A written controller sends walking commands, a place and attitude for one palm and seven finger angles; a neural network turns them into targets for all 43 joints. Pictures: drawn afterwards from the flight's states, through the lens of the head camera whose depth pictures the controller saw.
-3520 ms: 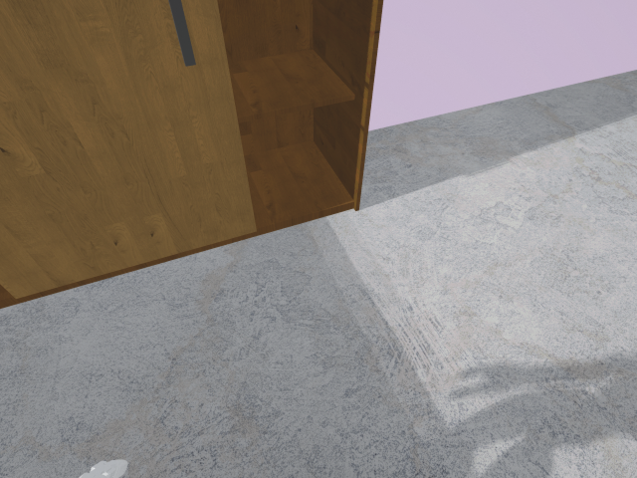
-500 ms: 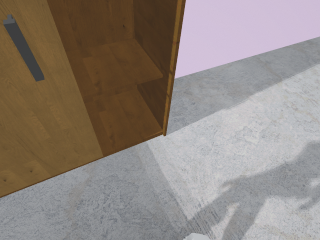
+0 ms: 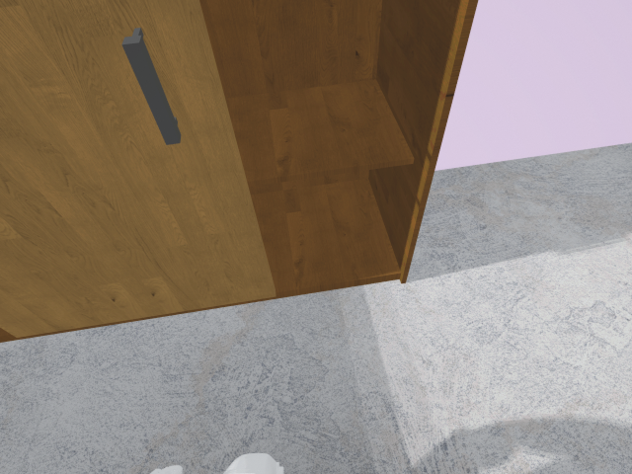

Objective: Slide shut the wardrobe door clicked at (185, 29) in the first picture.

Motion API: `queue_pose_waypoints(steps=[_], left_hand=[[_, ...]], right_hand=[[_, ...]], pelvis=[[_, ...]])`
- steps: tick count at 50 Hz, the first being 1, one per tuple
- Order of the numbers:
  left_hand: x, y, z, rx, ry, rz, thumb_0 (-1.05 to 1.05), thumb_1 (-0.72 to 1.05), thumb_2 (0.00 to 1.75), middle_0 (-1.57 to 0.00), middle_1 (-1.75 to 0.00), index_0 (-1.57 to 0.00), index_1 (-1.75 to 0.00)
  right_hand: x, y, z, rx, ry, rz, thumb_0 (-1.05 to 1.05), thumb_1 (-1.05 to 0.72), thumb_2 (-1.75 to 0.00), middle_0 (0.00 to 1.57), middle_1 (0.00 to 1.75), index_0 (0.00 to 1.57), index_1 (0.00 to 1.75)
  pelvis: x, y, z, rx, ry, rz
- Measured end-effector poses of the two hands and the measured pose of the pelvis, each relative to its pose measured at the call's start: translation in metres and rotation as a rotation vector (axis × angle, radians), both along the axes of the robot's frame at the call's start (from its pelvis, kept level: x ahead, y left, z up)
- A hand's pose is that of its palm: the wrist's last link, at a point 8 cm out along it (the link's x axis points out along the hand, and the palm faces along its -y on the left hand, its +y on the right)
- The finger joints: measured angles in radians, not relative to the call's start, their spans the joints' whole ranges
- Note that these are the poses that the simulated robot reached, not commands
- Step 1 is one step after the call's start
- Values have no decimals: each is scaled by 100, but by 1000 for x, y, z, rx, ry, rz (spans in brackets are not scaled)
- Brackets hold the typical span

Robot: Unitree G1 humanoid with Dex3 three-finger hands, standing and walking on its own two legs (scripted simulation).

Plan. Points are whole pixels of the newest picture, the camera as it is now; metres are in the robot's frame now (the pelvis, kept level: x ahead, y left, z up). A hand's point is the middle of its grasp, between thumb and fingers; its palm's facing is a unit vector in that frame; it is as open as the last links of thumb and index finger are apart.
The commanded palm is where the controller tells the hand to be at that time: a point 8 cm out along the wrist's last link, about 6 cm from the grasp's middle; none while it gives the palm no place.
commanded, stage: turn to face it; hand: left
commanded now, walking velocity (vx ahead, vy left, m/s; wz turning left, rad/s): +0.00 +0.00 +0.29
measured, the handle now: (156, 88) +0.70 +0.32 +0.12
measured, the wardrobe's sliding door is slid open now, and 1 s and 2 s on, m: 0.46 0.46 0.46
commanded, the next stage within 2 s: take the last steps up to it in 0.16 s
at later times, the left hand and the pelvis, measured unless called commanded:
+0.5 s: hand out of the picture +0.00 +0.22 -0.17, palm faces +0.17 -0.96 -0.23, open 7.4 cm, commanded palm none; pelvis +0.01 +0.03 +0.00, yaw +8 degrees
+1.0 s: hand out of the picture +0.01 +0.19 -0.18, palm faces +0.29 -0.95 -0.14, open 7.4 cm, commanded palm none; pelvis +0.13 +0.07 -0.01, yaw +12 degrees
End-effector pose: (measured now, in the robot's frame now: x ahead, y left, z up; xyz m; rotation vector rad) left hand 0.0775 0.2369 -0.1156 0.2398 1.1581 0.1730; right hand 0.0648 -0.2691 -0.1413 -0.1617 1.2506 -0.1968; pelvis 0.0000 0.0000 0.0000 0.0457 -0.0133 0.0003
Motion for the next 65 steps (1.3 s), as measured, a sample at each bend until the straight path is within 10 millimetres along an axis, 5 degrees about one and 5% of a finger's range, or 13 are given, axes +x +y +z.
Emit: queue_pose_waypoints(steps=[8,13,22,29,33,41,48,54,60,65], left_hand=[[-95,36,-26,-14,194,164,1,90,90,-21,-30,-20,-29],[-129,55,-39,-24,273,236,1,90,90,-21,-30,-20,-29],[-110,45,-24,-55,194,229,1,91,90,-20,-30,-20,-29],[-66,14,-24,-56,90,185,1,91,90,-20,-30,-20,-29],[-64,-3,-19,-69,68,238,1,91,90,-20,-30,-20,-29],[-85,-22,-16,-132,240,293,1,91,90,-21,-30,-20,-29],[-84,-7,-28,-187,357,357,1,90,90,-21,-30,-20,-29],[-47,37,-48,-192,414,340,1,90,90,-21,-30,-20,-29],[58,87,-36,-129,240,265,1,91,90,-20,-30,-20,-29],[147,105,-25,-81,86,211,1,91,90,-20,-30,-19,-29]], right_hand=[[78,37,13,-35,-115,175,0,-91,-90,19,29,19,30],[94,68,19,-41,-161,255,0,-91,-90,19,29,19,30],[57,86,11,27,-94,234,0,-90,-90,20,30,20,30],[9,53,-19,50,50,152,0,-92,-90,20,30,20,30],[-1,41,-19,51,159,157,0,-91,-90,20,30,20,30],[42,52,-2,54,147,150,1,-91,-90,19,29,19,30],[125,101,-4,47,89,222,1,-92,-90,19,29,19,30],[191,142,-6,13,-35,239,0,-92,-90,20,29,19,30],[204,152,5,2,-24,181,-1,-94,-90,20,30,20,30],[202,157,-3,33,61,161,0,-93,-90,20,30,20,30]], pelvis=[[0,17,-9,-30,1,66],[-2,29,-14,-34,-13,92],[2,31,-2,-41,-20,127],[21,13,-12,-21,-24,147],[37,10,-7,-31,-30,170],[76,20,5,-32,-10,192],[118,54,-4,-56,6,204],[154,88,-18,-49,2,172],[189,102,-3,-36,4,154],[218,105,-2,-24,-1,157]])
